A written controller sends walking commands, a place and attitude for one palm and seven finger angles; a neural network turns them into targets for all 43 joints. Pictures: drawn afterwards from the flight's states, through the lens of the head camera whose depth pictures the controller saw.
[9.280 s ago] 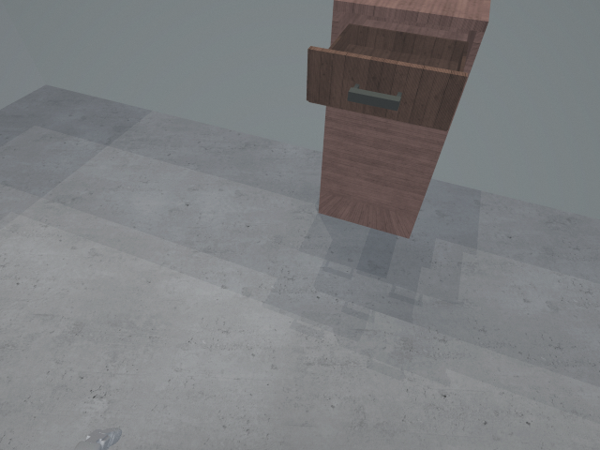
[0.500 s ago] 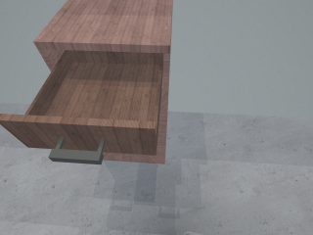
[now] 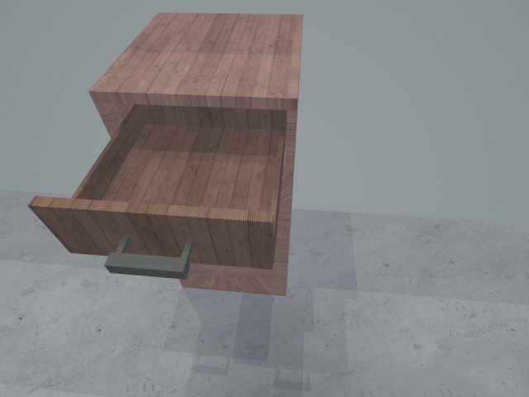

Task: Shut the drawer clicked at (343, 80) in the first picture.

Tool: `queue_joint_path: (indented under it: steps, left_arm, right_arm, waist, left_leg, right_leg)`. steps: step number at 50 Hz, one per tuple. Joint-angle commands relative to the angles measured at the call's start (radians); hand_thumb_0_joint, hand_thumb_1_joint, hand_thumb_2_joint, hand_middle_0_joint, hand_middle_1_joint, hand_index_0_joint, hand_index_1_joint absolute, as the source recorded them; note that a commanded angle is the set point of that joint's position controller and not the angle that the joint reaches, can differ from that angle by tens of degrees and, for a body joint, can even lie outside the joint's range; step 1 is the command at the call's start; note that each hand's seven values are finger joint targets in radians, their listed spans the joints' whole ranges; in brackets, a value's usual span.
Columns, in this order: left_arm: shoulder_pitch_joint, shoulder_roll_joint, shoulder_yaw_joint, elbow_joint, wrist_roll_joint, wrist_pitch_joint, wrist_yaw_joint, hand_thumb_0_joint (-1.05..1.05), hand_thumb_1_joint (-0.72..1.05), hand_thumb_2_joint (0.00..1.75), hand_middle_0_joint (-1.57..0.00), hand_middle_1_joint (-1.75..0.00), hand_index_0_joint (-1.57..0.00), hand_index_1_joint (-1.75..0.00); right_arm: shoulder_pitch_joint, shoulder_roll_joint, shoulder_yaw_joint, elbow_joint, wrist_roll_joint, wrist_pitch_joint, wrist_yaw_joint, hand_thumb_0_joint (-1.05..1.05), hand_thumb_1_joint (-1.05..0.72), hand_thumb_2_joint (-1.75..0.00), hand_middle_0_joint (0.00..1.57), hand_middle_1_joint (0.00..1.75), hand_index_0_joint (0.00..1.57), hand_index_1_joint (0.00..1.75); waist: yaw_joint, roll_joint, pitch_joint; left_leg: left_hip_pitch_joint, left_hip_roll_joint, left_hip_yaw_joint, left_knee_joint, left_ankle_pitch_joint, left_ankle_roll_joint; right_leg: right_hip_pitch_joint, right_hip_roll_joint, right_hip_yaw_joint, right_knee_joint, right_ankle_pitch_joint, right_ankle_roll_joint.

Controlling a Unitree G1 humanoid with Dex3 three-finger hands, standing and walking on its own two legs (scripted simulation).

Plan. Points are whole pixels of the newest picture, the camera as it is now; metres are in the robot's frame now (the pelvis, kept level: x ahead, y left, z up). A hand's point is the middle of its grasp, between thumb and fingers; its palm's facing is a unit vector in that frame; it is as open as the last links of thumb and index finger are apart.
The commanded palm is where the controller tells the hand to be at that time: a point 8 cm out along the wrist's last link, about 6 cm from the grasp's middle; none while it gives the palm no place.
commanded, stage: come to a stop and stand still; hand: left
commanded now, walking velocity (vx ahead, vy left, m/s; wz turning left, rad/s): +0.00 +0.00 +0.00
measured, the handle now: (152, 254) +0.32 +0.21 +0.03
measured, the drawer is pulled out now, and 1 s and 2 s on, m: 0.28 0.28 0.28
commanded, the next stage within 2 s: look again from close up in 0.42 s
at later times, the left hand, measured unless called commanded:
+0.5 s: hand out of the picture +0.06 +0.18 -0.17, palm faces +0.01 -0.97 -0.23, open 7.3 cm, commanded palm none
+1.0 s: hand out of the picture +0.03 +0.18 -0.17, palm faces +0.00 -0.98 -0.20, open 7.4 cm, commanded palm none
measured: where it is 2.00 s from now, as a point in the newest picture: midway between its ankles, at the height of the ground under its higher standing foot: outside the picture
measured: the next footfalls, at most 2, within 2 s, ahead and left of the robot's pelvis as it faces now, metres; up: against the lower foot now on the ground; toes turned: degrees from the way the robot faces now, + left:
none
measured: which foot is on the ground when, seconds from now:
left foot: down 0.00-1.00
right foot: down 0.00-1.00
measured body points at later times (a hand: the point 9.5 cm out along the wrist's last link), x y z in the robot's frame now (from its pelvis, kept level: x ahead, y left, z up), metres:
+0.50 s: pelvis +0.03 +0.00 +0.00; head +0.04 -0.01 +0.45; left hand +0.06 +0.23 -0.15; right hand +0.02 -0.21 -0.17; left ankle -0.01 +0.13 -0.74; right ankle +0.03 -0.10 -0.74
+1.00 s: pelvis +0.02 +0.00 +0.01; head +0.03 +0.00 +0.45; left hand +0.03 +0.23 -0.15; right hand +0.02 -0.21 -0.16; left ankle -0.01 +0.13 -0.74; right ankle +0.03 -0.10 -0.74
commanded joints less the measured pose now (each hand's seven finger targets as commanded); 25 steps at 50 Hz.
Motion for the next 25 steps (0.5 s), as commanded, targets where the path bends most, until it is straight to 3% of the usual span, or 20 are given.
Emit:
queue_joint_path:
  steps: [1,3,6,9,12,15,22,25]
  left_arm:
    - [-0.030,0.172,0.035,-0.074,-0.003,-0.036,0.019,0.00,0.90,0.90,-0.20,-0.30,-0.20,-0.30]
    - [-0.014,0.127,0.025,-0.062,-0.010,-0.035,0.014,0.00,0.90,0.90,-0.20,-0.30,-0.20,-0.30]
    - [0.011,0.108,0.017,-0.035,-0.012,-0.031,0.009,0.00,0.90,0.90,-0.20,-0.30,-0.20,-0.30]
    - [0.027,0.104,0.013,-0.019,-0.015,-0.032,0.012,0.00,0.90,0.90,-0.20,-0.30,-0.20,-0.30]
    - [0.022,0.108,0.015,-0.018,-0.016,-0.027,0.013,0.00,0.90,0.90,-0.20,-0.30,-0.20,-0.30]
    - [0.010,0.117,0.016,-0.019,-0.016,-0.025,0.015,0.00,0.90,0.90,-0.20,-0.30,-0.20,-0.30]
    - [-0.021,0.130,0.022,-0.029,-0.017,-0.015,0.013,0.00,0.90,0.90,-0.20,-0.30,-0.20,-0.30]
    - [-0.032,0.139,0.023,-0.032,-0.016,-0.016,0.013,0.00,0.90,0.90,-0.20,-0.30,-0.20,-0.30]
  right_arm:
    - [0.128,-0.042,-0.009,-0.053,0.005,-0.035,0.007,0.00,-0.90,-0.90,0.20,0.30,0.20,0.30]
    - [0.114,-0.067,-0.006,-0.053,0.006,-0.043,-0.001,0.00,-0.90,-0.90,0.20,0.30,0.20,0.30]
    - [0.087,-0.062,0.001,-0.045,0.012,-0.052,-0.010,0.00,-0.90,-0.90,0.20,0.30,0.20,0.30]
    - [0.092,-0.070,0.006,-0.026,0.013,-0.055,-0.016,0.00,-0.90,-0.90,0.20,0.30,0.20,0.30]
    - [0.086,-0.070,0.008,-0.008,0.011,-0.055,-0.019,0.00,-0.90,-0.90,0.20,0.30,0.20,0.30]
    - [0.083,-0.067,0.010,0.007,0.010,-0.051,-0.020,0.00,-0.90,-0.90,0.20,0.30,0.20,0.30]
    - [0.067,-0.075,0.008,0.022,0.007,-0.051,-0.025,0.00,-0.90,-0.90,0.20,0.30,0.20,0.30]
    - [0.067,-0.081,0.007,0.025,0.007,-0.049,-0.025,0.00,-0.90,-0.90,0.20,0.30,0.20,0.30]
  waist:
    - [-0.070,-0.057,-0.048]
    - [-0.052,-0.052,-0.036]
    - [-0.031,-0.061,0.024]
    - [-0.025,-0.091,0.022]
    - [-0.019,-0.052,0.045]
    - [-0.018,-0.067,0.052]
    - [-0.010,-0.029,0.035]
    - [-0.015,-0.047,0.012]
  left_leg:
    - [0.078,0.018,-0.031,-0.036,0.031,0.024]
    - [0.008,0.047,-0.065,-0.082,0.043,0.035]
    - [-0.030,0.056,-0.072,-0.132,0.107,0.040]
    - [-0.025,0.057,-0.067,-0.132,0.159,0.038]
    - [-0.021,0.056,-0.063,-0.149,0.166,0.034]
    - [-0.020,0.053,-0.057,-0.156,0.155,0.031]
    - [0.001,0.061,-0.057,-0.163,0.196,0.030]
    - [0.017,0.062,-0.053,-0.162,0.202,0.027]
  right_leg:
    - [-0.117,-0.164,0.203,-0.194,-0.234,-0.061]
    - [-0.045,-0.115,0.162,-0.136,-0.155,-0.035]
    - [0.009,-0.105,0.148,-0.106,0.008,-0.025]
    - [0.059,-0.112,0.141,-0.083,0.150,-0.023]
    - [0.066,-0.113,0.135,-0.078,0.180,-0.022]
    - [0.077,-0.117,0.138,-0.085,0.193,-0.023]
    - [0.098,-0.117,0.131,-0.075,0.230,-0.019]
    - [0.110,-0.121,0.134,-0.076,0.259,-0.022]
